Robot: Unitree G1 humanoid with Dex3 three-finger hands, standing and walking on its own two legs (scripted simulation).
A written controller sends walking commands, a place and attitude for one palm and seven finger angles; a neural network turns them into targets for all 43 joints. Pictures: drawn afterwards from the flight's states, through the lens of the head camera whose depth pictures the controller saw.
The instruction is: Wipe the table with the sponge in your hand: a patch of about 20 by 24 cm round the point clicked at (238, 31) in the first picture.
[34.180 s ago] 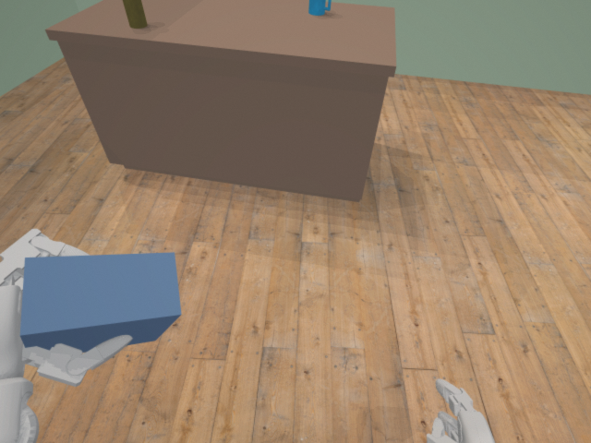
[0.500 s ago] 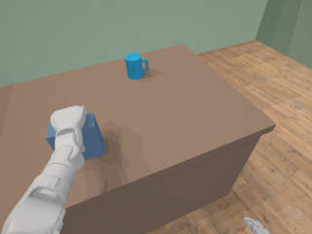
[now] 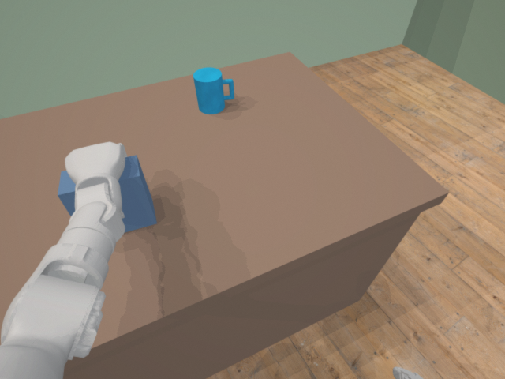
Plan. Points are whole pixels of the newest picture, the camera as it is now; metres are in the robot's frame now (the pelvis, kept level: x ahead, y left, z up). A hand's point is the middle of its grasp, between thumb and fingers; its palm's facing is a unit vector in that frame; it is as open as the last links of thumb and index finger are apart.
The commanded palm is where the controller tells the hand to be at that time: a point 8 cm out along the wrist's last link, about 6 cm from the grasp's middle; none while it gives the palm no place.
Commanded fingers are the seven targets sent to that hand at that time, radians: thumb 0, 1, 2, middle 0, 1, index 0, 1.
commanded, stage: wipe forward along the middle lane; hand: left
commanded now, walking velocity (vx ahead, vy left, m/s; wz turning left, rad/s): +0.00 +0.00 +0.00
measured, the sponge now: (115, 206) +0.41 +0.27 +0.02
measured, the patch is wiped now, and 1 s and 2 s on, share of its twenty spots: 1.00 1.00 1.00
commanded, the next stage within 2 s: slide back across to the first lane in 0.14 s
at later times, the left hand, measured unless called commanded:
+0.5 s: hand (98, 175) +0.45 +0.30 +0.07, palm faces -0.06 -0.03 -1.00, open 10.3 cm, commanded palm +0.42 +0.30 +0.12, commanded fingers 0.00 0.10 1.30 -1.20 -1.60 -1.20 -1.60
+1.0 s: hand (59, 190) +0.41 +0.35 +0.07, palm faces -0.10 -0.03 -0.99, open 10.3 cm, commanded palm +0.39 +0.34 +0.12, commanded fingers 0.00 0.10 1.30 -1.20 -1.60 -1.20 -1.60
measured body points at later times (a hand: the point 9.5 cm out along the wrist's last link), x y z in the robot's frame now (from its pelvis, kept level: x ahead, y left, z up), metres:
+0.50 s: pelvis +0.01 +0.02 +0.00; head +0.05 +0.01 +0.45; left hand +0.45 +0.29 +0.12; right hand +0.09 -0.25 -0.13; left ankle +0.02 +0.11 -0.73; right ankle +0.01 -0.10 -0.73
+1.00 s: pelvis +0.03 +0.02 +0.01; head +0.06 +0.02 +0.45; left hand +0.41 +0.35 +0.13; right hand +0.17 -0.24 -0.11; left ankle +0.02 +0.11 -0.73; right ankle +0.01 -0.10 -0.73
